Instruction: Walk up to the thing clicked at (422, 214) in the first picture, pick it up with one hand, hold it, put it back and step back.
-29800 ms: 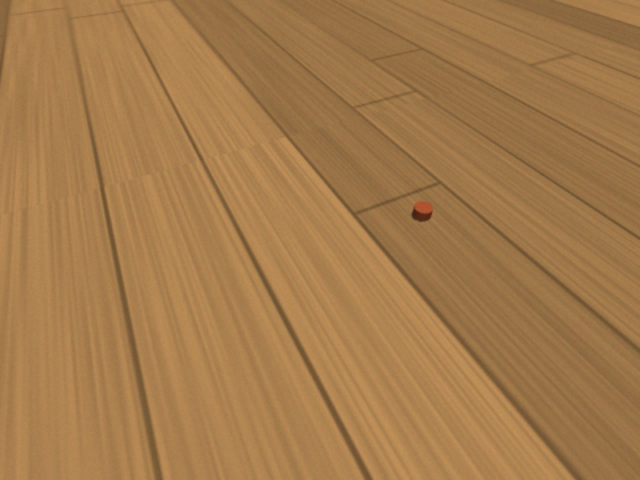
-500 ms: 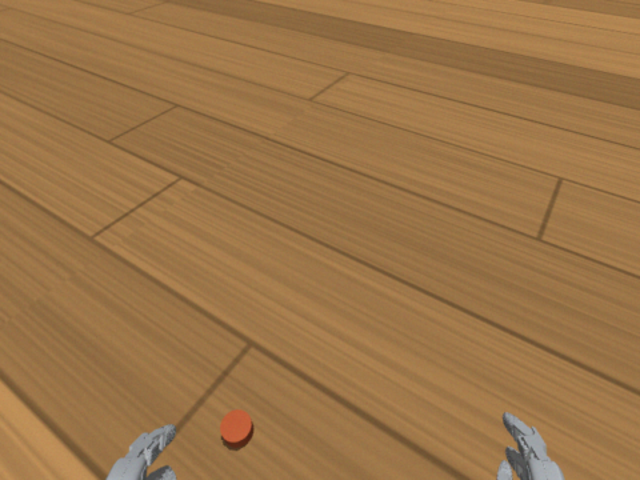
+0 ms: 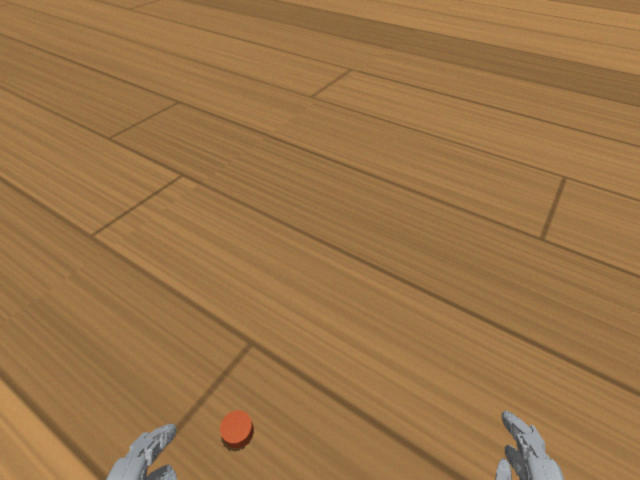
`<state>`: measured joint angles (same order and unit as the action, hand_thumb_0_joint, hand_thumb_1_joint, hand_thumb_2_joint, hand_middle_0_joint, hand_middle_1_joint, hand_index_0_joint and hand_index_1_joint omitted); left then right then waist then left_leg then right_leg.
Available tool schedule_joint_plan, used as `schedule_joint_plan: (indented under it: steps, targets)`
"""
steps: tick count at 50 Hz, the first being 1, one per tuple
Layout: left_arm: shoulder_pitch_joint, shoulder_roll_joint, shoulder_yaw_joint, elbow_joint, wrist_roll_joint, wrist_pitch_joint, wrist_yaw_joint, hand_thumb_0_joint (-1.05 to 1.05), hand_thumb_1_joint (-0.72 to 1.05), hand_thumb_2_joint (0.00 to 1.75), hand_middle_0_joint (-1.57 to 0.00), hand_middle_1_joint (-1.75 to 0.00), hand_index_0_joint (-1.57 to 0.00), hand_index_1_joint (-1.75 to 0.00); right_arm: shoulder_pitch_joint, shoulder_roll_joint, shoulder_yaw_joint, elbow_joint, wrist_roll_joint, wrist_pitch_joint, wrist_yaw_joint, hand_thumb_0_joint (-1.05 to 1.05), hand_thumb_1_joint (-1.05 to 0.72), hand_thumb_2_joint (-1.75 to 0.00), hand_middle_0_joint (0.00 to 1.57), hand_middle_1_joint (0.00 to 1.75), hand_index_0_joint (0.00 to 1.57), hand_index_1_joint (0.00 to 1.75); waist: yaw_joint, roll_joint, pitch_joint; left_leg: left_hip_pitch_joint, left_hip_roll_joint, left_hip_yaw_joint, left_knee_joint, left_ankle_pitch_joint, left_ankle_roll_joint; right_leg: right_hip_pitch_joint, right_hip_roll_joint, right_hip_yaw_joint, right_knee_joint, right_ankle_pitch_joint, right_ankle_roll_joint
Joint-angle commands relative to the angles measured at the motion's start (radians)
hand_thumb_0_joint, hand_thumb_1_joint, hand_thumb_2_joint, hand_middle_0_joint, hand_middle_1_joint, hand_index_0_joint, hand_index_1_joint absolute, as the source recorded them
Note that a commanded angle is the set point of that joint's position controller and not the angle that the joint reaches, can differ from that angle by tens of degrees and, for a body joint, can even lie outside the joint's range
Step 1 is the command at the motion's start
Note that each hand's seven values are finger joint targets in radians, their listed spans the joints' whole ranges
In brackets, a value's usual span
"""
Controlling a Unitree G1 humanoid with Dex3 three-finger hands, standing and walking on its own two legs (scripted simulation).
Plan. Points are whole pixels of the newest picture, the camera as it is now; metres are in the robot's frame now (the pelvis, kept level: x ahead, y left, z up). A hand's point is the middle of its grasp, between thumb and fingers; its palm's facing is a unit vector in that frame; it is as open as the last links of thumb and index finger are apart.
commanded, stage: home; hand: left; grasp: from above
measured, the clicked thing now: (237, 429) +0.44 +0.25 -0.69
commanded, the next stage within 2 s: stand in 0.62 s
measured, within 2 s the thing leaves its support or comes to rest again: neither
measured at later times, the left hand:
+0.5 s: hand out of the picture +0.16 +0.18 -0.05, palm faces +0.04 -0.98 -0.20, open 7.4 cm
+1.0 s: hand out of the picture +0.10 +0.24 -0.10, palm faces +0.02 -0.94 -0.34, open 7.4 cm
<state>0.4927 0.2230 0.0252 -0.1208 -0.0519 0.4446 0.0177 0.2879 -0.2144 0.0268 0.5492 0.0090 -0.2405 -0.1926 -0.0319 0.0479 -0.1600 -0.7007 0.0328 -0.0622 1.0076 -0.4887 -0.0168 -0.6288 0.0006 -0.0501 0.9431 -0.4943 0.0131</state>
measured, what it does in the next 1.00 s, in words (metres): stands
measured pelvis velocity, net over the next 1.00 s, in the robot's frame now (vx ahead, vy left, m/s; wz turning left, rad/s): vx -0.02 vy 0.01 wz -0.01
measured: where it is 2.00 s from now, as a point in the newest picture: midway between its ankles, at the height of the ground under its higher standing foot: outside the picture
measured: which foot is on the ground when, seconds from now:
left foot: down 0.00-1.00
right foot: down 0.00-1.00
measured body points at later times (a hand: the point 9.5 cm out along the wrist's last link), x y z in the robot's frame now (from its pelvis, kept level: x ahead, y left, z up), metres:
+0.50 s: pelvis +0.00 +0.00 +0.00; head +0.01 +0.00 +0.45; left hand +0.15 +0.23 -0.03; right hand +0.15 -0.24 -0.06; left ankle +0.01 +0.13 -0.68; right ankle -0.01 -0.13 -0.68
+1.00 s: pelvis -0.02 +0.01 +0.03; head +0.01 +0.01 +0.48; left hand +0.10 +0.29 -0.08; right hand +0.10 -0.27 -0.09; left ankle +0.01 +0.13 -0.68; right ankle -0.01 -0.13 -0.68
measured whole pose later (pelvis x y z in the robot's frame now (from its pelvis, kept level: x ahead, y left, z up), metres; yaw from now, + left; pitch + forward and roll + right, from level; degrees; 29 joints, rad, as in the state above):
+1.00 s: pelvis -0.02 +0.01 +0.03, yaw +0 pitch +1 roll +0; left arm 0.23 0.30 0.04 0.68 0.05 0.06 0.03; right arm 0.19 -0.29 -0.04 0.86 -0.05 -0.03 -0.01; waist 0.03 -0.01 0.03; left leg -0.42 -0.01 -0.01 0.77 -0.37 0.01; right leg -0.38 -0.04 -0.01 0.77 -0.40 0.03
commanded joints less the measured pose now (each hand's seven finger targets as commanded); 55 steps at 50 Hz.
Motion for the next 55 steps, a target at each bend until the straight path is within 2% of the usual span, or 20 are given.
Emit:
schedule_joint_plan:
  steps: [1,8,11,12,13,14,15,22,29,34,35,36,37,38,39,41,43,47,48,55]
  targets:
    - [-0.005,0.101,0.068,-0.187,0.009,-0.045,0.009,0.00,0.90,0.90,-0.20,-0.30,-0.20,-0.30,-0.065,-0.123,-0.051,-0.154,-0.005,-0.058,-0.011,0.00,-0.90,-0.90,0.20,0.30,0.20,0.30,-0.003,0.000,-0.092,0.141,-0.025,0.020,-0.149,0.295,0.025,0.041,0.025,-0.018,-0.139,0.279,-0.011]
    - [-0.022,0.103,0.066,-0.189,0.008,-0.044,0.007,0.00,0.90,0.90,-0.20,-0.30,-0.20,-0.30,-0.067,-0.125,-0.051,-0.159,-0.006,-0.055,-0.007,0.00,-0.90,-0.90,0.20,0.30,0.20,0.30,-0.010,0.016,-0.072,0.128,-0.025,0.019,-0.161,0.242,0.024,0.022,0.026,-0.018,-0.143,0.230,-0.011]
    - [-0.008,0.095,0.060,-0.183,0.006,-0.044,0.007,0.00,0.90,0.90,-0.20,-0.30,-0.20,-0.30,-0.067,-0.125,-0.051,-0.162,-0.004,-0.054,-0.005,0.00,-0.90,-0.90,0.20,0.30,0.20,0.30,-0.011,-0.004,-0.084,0.134,-0.024,0.013,-0.159,0.254,0.025,0.031,0.027,-0.021,-0.142,0.239,-0.012]
    - [-0.017,0.109,0.071,-0.202,0.006,-0.043,0.009,0.00,0.90,0.90,-0.20,-0.30,-0.20,-0.30,-0.068,-0.124,-0.050,-0.166,-0.003,-0.054,-0.006,0.00,-0.90,-0.90,0.20,0.30,0.20,0.30,-0.004,-0.003,-0.071,0.118,-0.026,0.020,-0.154,0.244,0.026,0.021,0.026,-0.019,-0.148,0.231,-0.011]
    - [-0.005,0.090,0.058,-0.186,0.004,-0.043,0.007,0.00,0.90,0.90,-0.20,-0.30,-0.20,-0.30,-0.065,-0.123,-0.049,-0.165,-0.005,-0.053,-0.005,0.00,-0.90,-0.90,0.20,0.30,0.20,0.30,-0.013,-0.007,-0.080,0.126,-0.026,0.017,-0.153,0.248,0.027,0.030,0.025,-0.020,-0.143,0.238,-0.009]
    - [-0.013,0.109,0.076,-0.208,0.003,-0.044,0.008,0.00,0.90,0.90,-0.20,-0.30,-0.20,-0.30,-0.066,-0.123,-0.051,-0.164,-0.004,-0.053,-0.006,0.00,-0.90,-0.90,0.20,0.30,0.20,0.30,0.000,-0.003,-0.088,0.124,-0.026,0.021,-0.150,0.254,0.026,0.035,0.024,-0.019,-0.144,0.241,-0.011]
    - [0.005,0.092,0.059,-0.185,0.004,-0.043,0.007,0.00,0.90,0.90,-0.20,-0.30,-0.20,-0.30,-0.063,-0.123,-0.052,-0.168,-0.005,-0.052,-0.005,0.00,-0.90,-0.90,0.20,0.30,0.20,0.30,-0.010,-0.014,-0.103,0.129,-0.029,0.021,-0.142,0.266,0.028,0.041,0.023,-0.016,-0.144,0.258,-0.008]
    - [-0.007,0.104,0.066,-0.199,0.006,-0.043,0.009,0.00,0.90,0.90,-0.20,-0.30,-0.20,-0.30,-0.062,-0.124,-0.053,-0.171,-0.004,-0.050,-0.007,0.00,-0.90,-0.90,0.20,0.30,0.20,0.30,-0.013,-0.012,-0.098,0.131,-0.028,0.025,-0.140,0.263,0.028,0.033,0.022,-0.015,-0.145,0.256,-0.007]
    - [-0.023,0.112,0.068,-0.212,0.007,-0.037,0.010,0.00,0.90,0.90,-0.20,-0.30,-0.20,-0.30,-0.076,-0.127,-0.050,-0.174,-0.001,-0.049,-0.006,0.00,-0.90,-0.90,0.20,0.30,0.20,0.30,-0.004,0.018,-0.061,0.109,-0.024,0.018,-0.172,0.179,0.026,0.012,0.025,-0.021,-0.150,0.172,-0.014]
    - [-0.008,0.099,0.052,-0.199,0.006,-0.032,0.010,0.00,0.90,0.90,-0.20,-0.30,-0.20,-0.30,-0.073,-0.126,-0.048,-0.179,0.001,-0.050,-0.005,0.00,-0.90,-0.90,0.20,0.30,0.20,0.30,-0.007,0.010,-0.059,0.103,-0.025,0.019,-0.170,0.170,0.027,0.005,0.026,-0.021,-0.150,0.163,-0.015]
    - [-0.017,0.102,0.061,-0.214,0.005,-0.033,0.011,0.00,0.90,0.90,-0.20,-0.30,-0.20,-0.30,-0.071,-0.124,-0.048,-0.176,0.000,-0.050,-0.005,0.00,-0.90,-0.90,0.20,0.30,0.20,0.30,-0.006,0.005,-0.070,0.108,-0.023,0.015,-0.171,0.173,0.027,0.014,0.026,-0.022,-0.147,0.166,-0.016]
    - [-0.306,0.190,0.065,0.137,0.109,-0.247,0.047,0.00,0.90,0.90,-0.20,-0.30,-0.20,-0.30,-0.144,-0.236,-0.090,0.075,-0.120,0.058,0.055,0.00,-0.90,-0.90,0.20,0.30,0.20,0.30,0.068,-0.026,0.167,0.131,0.022,-0.030,-0.269,0.331,0.079,0.178,-0.046,0.061,-0.174,0.180,-0.038]
    - [-0.202,0.211,0.086,0.316,0.123,-0.316,0.041,0.00,0.90,0.90,-0.20,-0.30,-0.20,-0.30,-0.151,-0.249,-0.109,0.086,-0.118,0.101,0.085,0.00,-0.90,-0.90,0.20,0.30,0.20,0.30,0.072,-0.118,0.079,0.182,0.002,0.000,-0.235,0.329,0.090,0.212,-0.069,0.125,-0.231,0.172,-0.077]
    - [-0.204,0.225,0.083,0.361,0.126,-0.351,0.035,0.00,0.90,0.90,-0.20,-0.30,-0.20,-0.30,-0.146,-0.242,-0.106,0.078,-0.123,0.120,0.106,0.00,-0.90,-0.90,0.20,0.30,0.20,0.30,0.051,-0.147,0.057,0.216,-0.007,0.017,-0.226,0.316,0.089,0.199,-0.088,0.169,-0.251,0.165,-0.095]
    - [-0.232,0.226,0.072,0.391,0.129,-0.369,0.028,0.00,0.90,0.90,-0.20,-0.30,-0.20,-0.30,-0.115,-0.230,-0.098,0.079,-0.121,0.135,0.122,0.00,-0.90,-0.90,0.20,0.30,0.20,0.30,0.031,-0.112,0.088,0.191,-0.017,0.008,-0.253,0.274,0.081,0.191,-0.081,0.164,-0.268,0.150,-0.095]
    - [-0.261,0.229,0.064,0.469,0.120,-0.400,0.019,0.00,0.90,0.90,-0.20,-0.30,-0.20,-0.30,-0.119,-0.209,-0.094,0.125,-0.073,0.141,0.155,0.00,-0.90,-0.90,0.20,0.30,0.20,0.30,0.046,-0.053,0.038,0.284,-0.009,-0.003,-0.294,0.284,0.083,0.271,-0.087,0.136,-0.241,0.251,-0.072]
    - [-0.272,0.214,0.071,0.546,0.107,-0.405,0.018,0.00,0.90,0.90,-0.20,-0.30,-0.20,-0.30,-0.145,-0.223,-0.104,0.147,-0.059,0.149,0.171,0.00,-0.90,-0.90,0.20,0.30,0.20,0.30,0.065,-0.076,0.034,0.330,-0.006,-0.006,-0.313,0.313,0.076,0.258,-0.083,0.132,-0.263,0.260,-0.059]
    - [-0.301,0.199,0.066,0.695,0.102,-0.424,0.023,0.00,0.90,0.90,-0.20,-0.30,-0.20,-0.30,-0.162,-0.227,-0.114,0.208,-0.063,0.169,0.178,0.00,-0.90,-0.90,0.20,0.30,0.20,0.30,0.068,-0.013,0.061,0.354,0.031,-0.068,-0.421,0.222,0.087,0.285,-0.068,0.090,-0.296,0.172,-0.037]
    - [-0.293,0.197,0.065,0.730,0.102,-0.432,0.023,0.00,0.90,0.90,-0.20,-0.30,-0.20,-0.30,-0.173,-0.230,-0.114,0.221,-0.064,0.173,0.178,0.00,-0.90,-0.90,0.20,0.30,0.20,0.30,0.072,-0.003,0.070,0.356,0.036,-0.074,-0.439,0.225,0.088,0.310,-0.068,0.086,-0.315,0.192,-0.034]
    - [-0.301,0.221,0.064,0.911,0.091,-0.460,0.028,0.00,0.90,0.90,-0.20,-0.30,-0.20,-0.30,-0.134,-0.237,-0.113,0.321,-0.053,0.195,0.164,0.00,-0.90,-0.90,0.20,0.30,0.20,0.30,0.048,-0.050,0.105,0.455,0.035,-0.053,-0.483,0.378,0.077,0.384,-0.097,0.103,-0.423,0.344,-0.038]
